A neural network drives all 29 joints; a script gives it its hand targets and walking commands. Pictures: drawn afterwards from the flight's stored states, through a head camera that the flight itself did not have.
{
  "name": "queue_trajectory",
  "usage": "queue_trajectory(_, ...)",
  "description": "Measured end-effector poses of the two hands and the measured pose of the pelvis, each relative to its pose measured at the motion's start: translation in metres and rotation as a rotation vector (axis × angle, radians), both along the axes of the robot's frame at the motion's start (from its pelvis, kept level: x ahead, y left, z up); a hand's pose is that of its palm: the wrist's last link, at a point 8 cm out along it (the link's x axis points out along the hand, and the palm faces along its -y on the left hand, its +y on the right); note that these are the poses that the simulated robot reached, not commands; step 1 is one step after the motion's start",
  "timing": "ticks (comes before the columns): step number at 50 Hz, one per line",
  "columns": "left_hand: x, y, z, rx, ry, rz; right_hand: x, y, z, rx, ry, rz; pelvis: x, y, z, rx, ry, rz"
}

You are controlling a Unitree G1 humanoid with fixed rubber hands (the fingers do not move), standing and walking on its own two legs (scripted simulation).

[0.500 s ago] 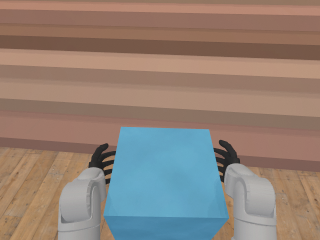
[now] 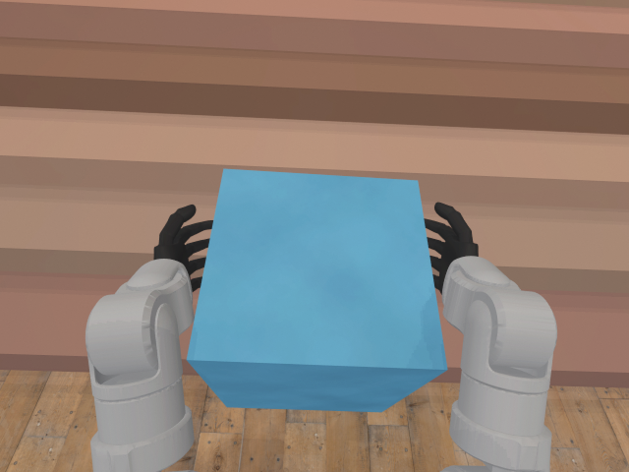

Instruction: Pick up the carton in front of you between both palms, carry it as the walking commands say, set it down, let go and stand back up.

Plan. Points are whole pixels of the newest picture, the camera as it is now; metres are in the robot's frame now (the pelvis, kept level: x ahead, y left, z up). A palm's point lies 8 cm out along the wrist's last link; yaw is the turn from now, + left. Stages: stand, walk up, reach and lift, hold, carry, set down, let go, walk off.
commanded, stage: carry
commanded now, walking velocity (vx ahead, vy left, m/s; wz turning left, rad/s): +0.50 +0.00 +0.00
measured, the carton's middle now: (312, 305) +0.32 +0.00 +0.06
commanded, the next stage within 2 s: none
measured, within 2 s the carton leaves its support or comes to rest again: neither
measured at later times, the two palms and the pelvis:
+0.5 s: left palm (219, 88) +0.70 +0.14 +0.13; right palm (390, 78) +0.73 -0.16 +0.13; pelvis +0.31 -0.04 +0.00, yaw +2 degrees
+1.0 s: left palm out of the picture +1.09 +0.13 +0.25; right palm out of the picture +1.05 -0.16 +0.25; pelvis +0.68 +0.04 +0.13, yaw -1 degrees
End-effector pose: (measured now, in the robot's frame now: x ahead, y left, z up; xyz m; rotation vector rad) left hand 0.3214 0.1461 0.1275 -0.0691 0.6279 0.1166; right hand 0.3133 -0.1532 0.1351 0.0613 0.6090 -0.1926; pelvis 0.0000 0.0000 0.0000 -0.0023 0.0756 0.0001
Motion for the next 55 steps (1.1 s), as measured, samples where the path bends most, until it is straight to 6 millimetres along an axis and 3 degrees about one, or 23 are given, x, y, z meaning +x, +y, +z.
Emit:
queue_trajectory(7, 0.117, -0.003, 0.031, 0.039, -0.008, -0.015, 0.121, -0.003, 0.031, -0.033, -0.005, 0.035, 0.084, -0.003, 0.009, -0.006, 0.015, 0.014)
queue_trajectory(12, 0.206, -0.01, 0.038, 0.079, 0.016, -0.006, 0.218, -0.01, 0.034, -0.042, 0.019, 0.08, 0.158, -0.015, -0.002, 0.007, 0.013, 0.026)
queue_trajectory(16, 0.271, -0.014, 0.03, 0.118, 0.04, 0.023, 0.297, -0.014, 0.019, -0.025, 0.039, 0.128, 0.215, -0.028, -0.022, -0.001, -0.004, 0.031)
queue_trajectory(20, 0.319, -0.013, 0.007, 0.108, 0.14, 0.045, 0.354, -0.012, -0.001, -0.003, 0.138, 0.142, 0.257, -0.035, -0.014, 0.007, 0.012, 0.029)
queue_trajectory(24, 0.364, -0.009, -0.002, 0.078, 0.158, 0.082, 0.407, -0.007, -0.007, 0.02, 0.155, 0.134, 0.299, -0.037, -0.004, 0.017, 0.033, 0.03)
queue_trajectory(29, 0.428, 0.0, 0.005, 0.046, 0.062, 0.122, 0.472, 0.002, 0.0, 0.067, 0.061, 0.109, 0.363, -0.029, -0.002, 0.012, 0.047, 0.018)
queue_trajectory(33, 0.486, 0.015, 0.015, 0.043, 0.002, 0.133, 0.53, 0.017, 0.008, 0.081, 0.0, 0.104, 0.429, -0.014, -0.004, 0.012, 0.041, -0.002)
queue_trajectory(37, 0.56, 0.029, 0.018, 0.037, 0.018, 0.11, 0.595, 0.03, 0.012, 0.048, 0.014, 0.09, 0.502, 0.007, 0.003, 0.024, 0.036, 0.007)
queue_trajectory(40, 0.62, 0.026, 0.022, 0.019, 0.065, 0.042, 0.633, 0.025, 0.019, -0.002, 0.061, 0.044, 0.546, 0.022, 0.024, 0.044, 0.019, 0.014)
queue_trajectory(44, 0.679, 0.011, 0.051, 0.013, 0.118, -0.022, 0.667, 0.01, 0.042, 0.001, 0.116, -0.023, 0.596, 0.034, 0.069, 0.038, 0.008, 0.013)
queue_trajectory(49, 0.752, -0.009, 0.112, 0.017, 0.084, -0.085, 0.72, -0.008, 0.102, 0.021, 0.083, -0.098, 0.662, 0.044, 0.12, -0.003, 0.006, -0.011)
queue_trajectory(55, 0.841, -0.018, 0.184, 0.008, -0.034, -0.106, 0.813, -0.017, 0.188, -0.025, -0.03, -0.091, 0.753, 0.033, 0.141, -0.038, 0.001, 0.003)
